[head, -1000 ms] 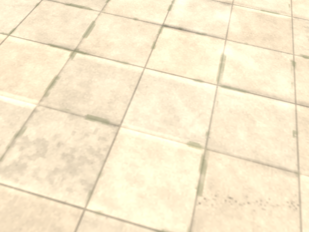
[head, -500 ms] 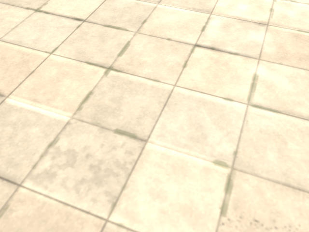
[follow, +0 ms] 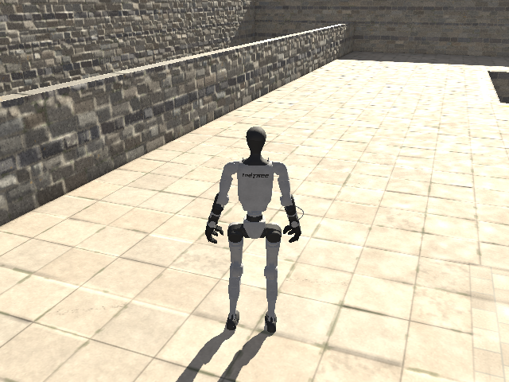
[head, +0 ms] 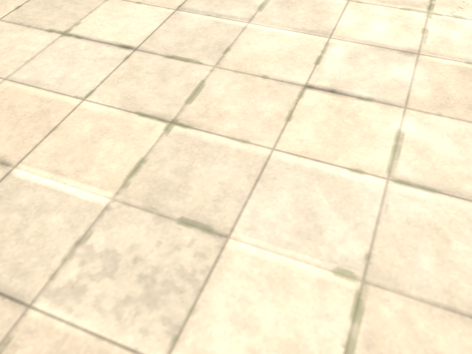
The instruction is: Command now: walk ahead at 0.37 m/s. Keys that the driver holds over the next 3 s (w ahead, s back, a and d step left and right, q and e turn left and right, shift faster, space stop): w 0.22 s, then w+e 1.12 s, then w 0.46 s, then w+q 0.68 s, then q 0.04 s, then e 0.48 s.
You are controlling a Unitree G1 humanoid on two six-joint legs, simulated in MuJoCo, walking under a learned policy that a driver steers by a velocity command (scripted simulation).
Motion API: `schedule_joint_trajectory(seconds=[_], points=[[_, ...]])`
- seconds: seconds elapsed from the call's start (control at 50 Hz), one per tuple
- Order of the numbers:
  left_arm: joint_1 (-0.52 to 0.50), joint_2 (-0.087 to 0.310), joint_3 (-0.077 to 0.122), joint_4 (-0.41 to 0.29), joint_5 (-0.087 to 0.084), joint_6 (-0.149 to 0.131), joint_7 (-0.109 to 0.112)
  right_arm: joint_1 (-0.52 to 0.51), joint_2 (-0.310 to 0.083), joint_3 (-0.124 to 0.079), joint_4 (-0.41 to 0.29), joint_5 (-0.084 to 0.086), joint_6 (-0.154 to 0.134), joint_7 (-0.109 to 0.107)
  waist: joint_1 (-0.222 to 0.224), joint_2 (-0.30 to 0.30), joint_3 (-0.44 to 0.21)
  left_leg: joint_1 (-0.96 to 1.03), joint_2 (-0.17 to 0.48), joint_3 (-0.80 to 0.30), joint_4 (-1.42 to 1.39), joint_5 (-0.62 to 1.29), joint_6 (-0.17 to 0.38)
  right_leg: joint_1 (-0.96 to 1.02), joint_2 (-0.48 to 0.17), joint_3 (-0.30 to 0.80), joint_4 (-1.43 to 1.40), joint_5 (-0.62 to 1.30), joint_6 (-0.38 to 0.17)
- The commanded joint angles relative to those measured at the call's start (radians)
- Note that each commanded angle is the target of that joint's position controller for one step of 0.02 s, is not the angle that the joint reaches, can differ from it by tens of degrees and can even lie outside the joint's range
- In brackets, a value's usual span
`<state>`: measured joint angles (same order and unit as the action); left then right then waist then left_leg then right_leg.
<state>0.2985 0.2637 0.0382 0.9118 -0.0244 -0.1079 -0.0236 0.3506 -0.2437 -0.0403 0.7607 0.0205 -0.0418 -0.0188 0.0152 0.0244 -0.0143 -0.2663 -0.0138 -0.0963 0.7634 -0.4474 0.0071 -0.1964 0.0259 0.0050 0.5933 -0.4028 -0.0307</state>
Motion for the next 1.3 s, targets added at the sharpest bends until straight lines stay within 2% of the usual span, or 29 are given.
schedule_joint_trajectory(seconds=[0.02,0.06,0.1,0.16,0.2,0.24,0.3,0.32,0.34,0.36,0.38,0.42,0.48,0.52,0.68,0.76,0.8,0.84,0.86,0.88,0.9,0.92,0.94,0.96,1.0,1.06,1.16,1.22,1.3], points=[[0.216,0.191,0.048,0.008,0.018,-0.010,-0.001,-0.217,-0.122,-0.027,-0.170,0.022,-0.067,0.002,0.098,-0.145,0.105,-0.691,0.014,-0.001,0.400,-0.117,0.013,0.439,-0.406,0.639,-0.326,0.231,-0.293],[0.188,0.141,0.030,-0.003,0.019,0.005,0.005,-0.244,-0.094,-0.019,-0.171,0.013,-0.068,0.020,0.081,-0.093,0.105,-0.758,0.078,0.032,0.415,0.004,0.033,0.451,-0.358,0.471,-0.335,0.336,-0.238],[0.163,0.095,0.012,-0.006,0.017,0.029,0.015,-0.274,-0.066,-0.012,-0.185,0.003,-0.066,0.043,0.065,-0.119,0.110,-0.659,0.103,0.074,0.282,0.107,0.021,0.351,-0.287,0.319,-0.389,0.401,-0.184],[0.108,0.133,0.015,-0.031,0.011,0.044,0.039,-0.346,-0.004,0.016,-0.212,-0.004,-0.064,0.070,0.059,-0.129,0.114,-0.364,0.056,0.146,-0.010,0.315,-0.009,0.110,-0.191,0.139,-0.451,0.399,-0.145],[0.129,0.191,0.031,-0.029,0.004,0.034,0.043,-0.361,-0.044,0.005,-0.222,0.003,-0.058,0.069,0.051,-0.147,0.107,-0.223,0.030,0.144,-0.111,0.406,-0.011,0.061,-0.220,0.137,-0.489,0.382,-0.144],[0.133,0.195,0.036,-0.025,-0.008,0.031,0.040,-0.354,-0.095,-0.011,-0.225,0.008,-0.053,0.060,0.026,-0.144,0.119,-0.183,0.029,0.114,-0.174,0.427,0.010,0.100,-0.258,0.146,-0.466,0.449,-0.129],[0.129,0.195,0.038,-0.030,0.002,0.042,0.035,-0.145,-0.173,-0.057,-0.170,0.003,-0.049,0.037,-0.108,-0.125,-0.019,0.118,-0.019,0.135,-0.222,0.385,0.069,0.108,-0.217,0.099,-0.154,0.834,-0.075],[0.120,0.169,0.029,-0.048,0.018,0.042,0.034,0.016,-0.209,-0.075,-0.135,-0.001,-0.043,0.024,-0.185,-0.096,-0.127,0.375,0.066,0.057,-0.192,0.347,0.100,-0.050,-0.172,0.084,0.082,0.701,-0.042],[0.243,0.016,-0.011,-0.077,0.034,0.035,0.032,0.117,-0.318,-0.092,-0.120,-0.030,-0.037,0.017,-0.131,0.200,-0.318,0.679,0.362,-0.359,-0.262,0.141,0.214,-0.326,-0.024,0.039,0.490,0.102,0.016],[0.264,0.057,-0.004,-0.065,-0.006,0.020,0.027,0.122,-0.258,-0.074,-0.114,-0.033,-0.039,0.027,-0.130,0.285,-0.377,0.622,0.442,-0.715,-0.504,-0.106,0.272,-0.432,0.015,0.149,0.678,-0.155,0.015],[0.158,0.146,0.026,-0.091,-0.036,0.019,0.027,0.029,-0.199,-0.054,-0.111,-0.019,-0.046,0.030,-0.113,0.183,-0.166,0.469,0.409,-0.583,-0.539,-0.195,0.222,-0.525,-0.043,0.141,0.747,-0.083,0.007],[0.058,0.136,0.030,-0.110,-0.019,0.028,0.034,-0.096,-0.133,-0.037,-0.099,-0.019,-0.057,0.035,-0.057,0.071,-0.010,0.212,0.328,-0.294,-0.560,0.045,0.178,-0.483,-0.128,0.100,0.684,0.071,-0.001],[0.103,0.081,0.034,-0.090,-0.011,0.068,0.035,-0.168,-0.091,-0.035,-0.068,-0.032,-0.084,0.039,0.010,0.091,0.020,0.060,0.265,-0.073,-0.634,0.232,0.169,-0.364,-0.169,0.105,0.614,0.149,0.008],[0.063,0.074,0.037,-0.114,-0.004,0.084,0.038,-0.168,-0.109,-0.043,-0.044,-0.033,-0.096,0.037,0.018,0.057,0.054,0.043,0.273,0.001,-0.667,0.297,0.183,-0.411,-0.171,0.117,0.576,0.196,0.018],[-0.191,0.047,0.020,-0.219,0.007,0.066,-0.008,-0.087,-0.184,-0.065,0.021,-0.025,-0.073,0.007,-0.062,-0.014,0.124,0.175,0.277,0.221,-0.683,0.418,0.173,-0.491,-0.154,0.033,0.169,0.479,0.025],[-0.286,0.055,0.017,-0.287,0.003,0.066,-0.031,-0.031,-0.210,-0.076,0.053,-0.005,-0.041,0.010,-0.094,-0.012,0.144,0.333,0.310,0.265,-0.615,0.489,0.152,-0.529,-0.138,-0.019,0.060,0.379,-0.015],[-0.276,0.077,0.028,-0.312,0.003,0.068,-0.037,-0.037,-0.234,-0.083,0.055,0.002,-0.024,0.009,-0.068,0.018,0.109,0.378,0.314,0.293,-0.514,0.754,0.131,-0.460,-0.091,-0.072,0.038,0.276,-0.049],[-0.112,0.138,0.064,-0.290,-0.001,0.074,-0.034,-0.063,-0.257,-0.087,0.045,0.008,-0.007,0.005,0.036,0.052,-0.012,0.362,0.288,0.331,-0.243,1.095,0.099,-0.217,0.004,-0.133,0.024,0.204,-0.099],[0.067,0.204,0.102,-0.244,-0.004,0.080,-0.019,-0.067,-0.239,-0.076,0.038,0.007,-0.004,0.001,0.127,0.028,-0.108,0.237,0.245,0.355,-0.001,1.057,0.060,0.058,0.046,-0.120,-0.028,0.253,-0.140],[0.176,0.313,0.134,-0.221,-0.007,0.090,0.004,-0.026,-0.151,-0.046,0.002,-0.026,-0.015,0.000,0.126,-0.156,-0.201,-0.115,0.164,0.354,0.355,0.528,0.000,0.394,-0.160,0.236,-0.053,0.212,-0.237],[0.123,0.355,0.129,-0.263,-0.006,0.074,-0.001,-0.006,-0.079,-0.015,-0.043,-0.029,-0.053,0.011,0.047,-0.277,-0.346,-0.420,-0.039,0.137,0.635,-0.144,-0.041,0.594,-0.362,0.818,-0.247,0.021,-0.416],[0.126,0.255,0.099,-0.269,0.004,0.059,-0.011,-0.129,-0.179,-0.037,-0.061,0.009,-0.086,0.024,0.115,-0.139,-0.319,-0.529,0.017,-0.007,0.667,-0.092,-0.016,0.580,-0.361,0.786,-0.324,0.003,-0.363],[0.098,0.213,0.086,-0.261,0.009,0.048,-0.011,-0.180,-0.182,-0.036,-0.082,0.029,-0.102,0.029,0.097,-0.115,-0.185,-0.561,0.058,0.008,0.612,-0.007,0.010,0.459,-0.327,0.631,-0.319,0.067,-0.321],[0.027,0.186,0.078,-0.268,0.008,0.043,-0.010,-0.179,-0.169,-0.033,-0.072,0.009,-0.108,0.021,0.044,-0.027,-0.100,-0.511,0.105,0.011,0.511,0.069,0.015,0.302,-0.278,0.508,-0.316,0.178,-0.282],[-0.062,0.138,0.060,-0.302,0.023,0.041,-0.001,-0.149,-0.182,-0.045,-0.055,-0.021,-0.090,0.017,-0.020,-0.059,-0.048,-0.384,0.145,0.005,0.399,0.148,0.002,0.117,-0.217,0.386,-0.350,0.347,-0.259],[-0.049,0.165,0.068,-0.298,0.016,0.034,0.014,-0.152,-0.149,-0.039,-0.059,-0.037,-0.061,0.018,-0.035,-0.047,-0.026,-0.352,0.130,0.032,0.283,0.214,-0.049,0.017,-0.186,0.304,-0.380,0.497,-0.273],[0.017,0.188,0.075,-0.270,0.005,0.046,0.039,-0.345,-0.102,-0.016,-0.110,-0.031,-0.064,0.025,0.033,-0.094,0.026,-0.300,0.059,0.050,-0.108,0.513,-0.082,-0.051,-0.109,0.225,-0.368,0.384,-0.202],[0.063,0.197,0.079,-0.248,-0.001,0.052,0.041,-0.412,-0.119,-0.019,-0.133,-0.015,-0.075,0.038,0.058,-0.109,0.034,-0.248,0.030,0.037,-0.212,0.563,-0.071,-0.031,-0.133,0.281,-0.338,0.314,-0.185],[0.063,0.185,0.081,-0.241,-0.001,0.065,0.049,-0.375,-0.171,-0.040,-0.130,-0.011,-0.091,0.049,0.023,-0.147,0.024,-0.196,0.027,0.006,-0.276,0.429,-0.024,0.078,-0.180,0.393,-0.219,0.321,-0.157]])
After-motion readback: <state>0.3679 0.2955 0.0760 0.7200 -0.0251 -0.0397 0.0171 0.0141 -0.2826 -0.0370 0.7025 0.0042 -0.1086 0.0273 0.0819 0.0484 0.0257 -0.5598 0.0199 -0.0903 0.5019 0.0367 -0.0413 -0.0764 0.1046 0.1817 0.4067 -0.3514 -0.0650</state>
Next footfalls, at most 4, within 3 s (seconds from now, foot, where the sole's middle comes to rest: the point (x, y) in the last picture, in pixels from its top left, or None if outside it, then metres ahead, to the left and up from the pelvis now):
0.32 left None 0.32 0.15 -0.76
0.86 right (311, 344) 0.56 -0.15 -0.76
1.36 left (286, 240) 0.91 -0.10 -0.76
1.86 right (395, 230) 0.95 -0.47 -0.76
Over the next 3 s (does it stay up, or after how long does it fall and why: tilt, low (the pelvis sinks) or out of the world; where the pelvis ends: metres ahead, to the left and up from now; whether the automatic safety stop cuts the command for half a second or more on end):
stays up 1.37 -0.56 0.00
